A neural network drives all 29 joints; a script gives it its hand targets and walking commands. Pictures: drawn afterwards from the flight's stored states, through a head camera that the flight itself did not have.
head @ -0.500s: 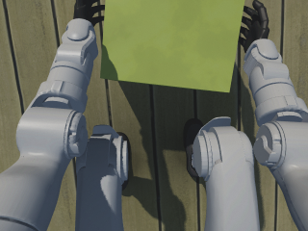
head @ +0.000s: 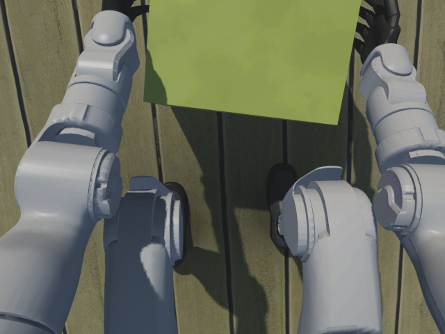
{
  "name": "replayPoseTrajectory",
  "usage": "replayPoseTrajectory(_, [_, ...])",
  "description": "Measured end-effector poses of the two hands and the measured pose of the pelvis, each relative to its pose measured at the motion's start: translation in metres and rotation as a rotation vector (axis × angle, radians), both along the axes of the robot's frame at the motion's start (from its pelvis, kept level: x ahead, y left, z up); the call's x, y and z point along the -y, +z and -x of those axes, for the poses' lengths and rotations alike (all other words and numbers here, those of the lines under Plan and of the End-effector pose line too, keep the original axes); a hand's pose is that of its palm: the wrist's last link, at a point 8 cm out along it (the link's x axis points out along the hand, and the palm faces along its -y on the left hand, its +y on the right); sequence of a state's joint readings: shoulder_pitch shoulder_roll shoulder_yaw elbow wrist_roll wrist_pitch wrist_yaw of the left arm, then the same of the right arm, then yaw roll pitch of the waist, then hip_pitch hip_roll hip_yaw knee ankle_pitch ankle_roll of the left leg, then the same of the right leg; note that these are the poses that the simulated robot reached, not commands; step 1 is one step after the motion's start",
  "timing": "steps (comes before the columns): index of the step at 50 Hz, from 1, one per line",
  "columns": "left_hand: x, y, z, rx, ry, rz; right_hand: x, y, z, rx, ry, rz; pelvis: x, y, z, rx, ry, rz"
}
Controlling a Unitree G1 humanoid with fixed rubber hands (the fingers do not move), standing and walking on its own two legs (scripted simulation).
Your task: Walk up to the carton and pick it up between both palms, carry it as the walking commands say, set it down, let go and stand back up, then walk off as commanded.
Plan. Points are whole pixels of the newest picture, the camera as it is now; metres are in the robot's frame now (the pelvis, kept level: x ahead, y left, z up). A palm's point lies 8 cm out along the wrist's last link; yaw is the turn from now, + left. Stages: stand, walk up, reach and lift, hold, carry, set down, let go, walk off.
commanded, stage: set down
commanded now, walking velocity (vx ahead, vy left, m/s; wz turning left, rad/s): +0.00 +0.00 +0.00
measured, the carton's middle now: (245, 39) +0.53 -0.06 -0.26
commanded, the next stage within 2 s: none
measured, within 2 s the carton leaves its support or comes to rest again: neither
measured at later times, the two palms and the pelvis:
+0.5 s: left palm (115, 32) +0.53 +0.15 -0.19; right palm (397, 59) +0.47 -0.28 -0.19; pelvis +0.02 -0.01 +0.00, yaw +1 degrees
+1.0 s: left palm (96, 7) +0.54 +0.14 -0.11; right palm (423, 56) +0.47 -0.28 -0.13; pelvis +0.00 -0.01 +0.04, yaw +0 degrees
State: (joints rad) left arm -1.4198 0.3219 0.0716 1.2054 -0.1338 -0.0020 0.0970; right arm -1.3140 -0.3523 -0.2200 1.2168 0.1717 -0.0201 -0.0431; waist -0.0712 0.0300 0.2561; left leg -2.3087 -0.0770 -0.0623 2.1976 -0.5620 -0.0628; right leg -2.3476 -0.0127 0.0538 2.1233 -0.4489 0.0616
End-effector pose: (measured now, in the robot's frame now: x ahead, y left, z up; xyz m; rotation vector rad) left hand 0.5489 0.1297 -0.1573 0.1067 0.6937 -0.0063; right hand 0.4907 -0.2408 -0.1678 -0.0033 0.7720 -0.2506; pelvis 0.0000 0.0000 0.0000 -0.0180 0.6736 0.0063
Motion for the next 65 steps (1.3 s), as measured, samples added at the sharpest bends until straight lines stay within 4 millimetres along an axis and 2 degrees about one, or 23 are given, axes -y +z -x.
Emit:
replayPoseTrajectory(3, [0.000, -0.004, 0.000, 0.003, -0.003, -0.004, 0.000, -0.003, -0.001, 0.004, -0.002, 0.005, 0.000, 0.001, -0.001, -0.001, 0.001, -0.004])
replayPoseTrajectory(8, [-0.006, -0.023, 0.011, -0.055, -0.003, -0.020, 0.004, -0.017, 0.003, -0.041, -0.002, 0.015, 0.002, 0.003, -0.005, -0.023, 0.002, -0.010])
replayPoseTrajectory(15, [-0.014, -0.045, 0.023, -0.086, -0.008, -0.039, 0.024, -0.019, 0.002, -0.011, -0.047, 0.039, 0.005, 0.005, -0.014, -0.059, -0.001, -0.017])
replayPoseTrajectory(18, [-0.021, -0.044, 0.020, -0.065, -0.002, -0.049, 0.031, -0.021, 0.009, -0.023, -0.060, 0.044, 0.006, 0.003, -0.017, -0.063, -0.003, -0.017])
replayPoseTrajectory(23, [-0.021, -0.036, 0.013, -0.026, -0.003, -0.031, 0.041, -0.019, 0.015, -0.003, -0.063, 0.050, 0.007, -0.003, -0.017, -0.046, -0.001, -0.014])
replayPoseTrajectory(29, [-0.029, -0.038, 0.019, -0.059, 0.025, -0.038, 0.048, -0.020, 0.025, -0.023, -0.069, 0.051, 0.008, -0.007, -0.012, -0.015, -0.005, -0.011])
replayPoseTrajectory(32, [-0.036, -0.037, 0.021, -0.051, 0.033, -0.046, 0.050, -0.021, 0.024, -0.022, -0.049, 0.060, 0.009, -0.008, -0.009, 0.004, -0.007, -0.015])
replayPoseTrajectory(35, [-0.040, -0.033, 0.020, -0.030, 0.035, -0.049, 0.049, -0.015, 0.014, 0.024, -0.045, 0.051, 0.009, -0.007, -0.006, 0.019, -0.009, -0.015])
replayPoseTrajectory(41, [-0.041, -0.013, 0.008, 0.029, 0.008, -0.074, 0.048, -0.002, 0.003, 0.121, -0.078, 0.007, 0.007, 0.008, 0.004, 0.128, -0.010, -0.016])
replayPoseTrajectory(46, [-0.030, 0.012, 0.009, 0.032, 0.009, -0.051, 0.045, 0.001, 0.024, 0.082, -0.097, -0.021, 0.006, 0.022, 0.003, 0.144, -0.010, -0.023])
replayPoseTrajectory(49, [-0.017, 0.035, 0.009, 0.045, -0.006, -0.034, 0.041, 0.027, 0.026, 0.121, -0.076, -0.024, 0.006, 0.034, 0.003, 0.162, -0.016, -0.027])
replayPoseTrajectory(52, [-0.013, 0.058, 0.005, 0.052, 0.004, -0.043, 0.047, 0.060, 0.019, 0.153, -0.043, 0.019, 0.007, 0.047, 0.005, 0.177, -0.025, -0.031])
replayPoseTrajectory(58, [-0.022, 0.098, -0.001, 0.052, 0.037, -0.050, 0.072, 0.110, 0.012, 0.130, -0.052, 0.062, 0.011, 0.071, 0.004, 0.142, -0.040, -0.044])
replayPoseTrajectory(61, [-0.029, 0.113, 0.004, 0.022, 0.047, -0.049, 0.071, 0.124, 0.012, 0.100, -0.044, 0.044, 0.013, 0.081, 0.000, 0.086, -0.044, -0.050])
replayPoseTrajectory(65, [-0.037, 0.138, 0.009, 0.022, 0.050, -0.043, 0.059, 0.147, 0.008, 0.112, -0.026, 0.018, 0.015, 0.095, -0.008, -0.006, -0.043, -0.056])
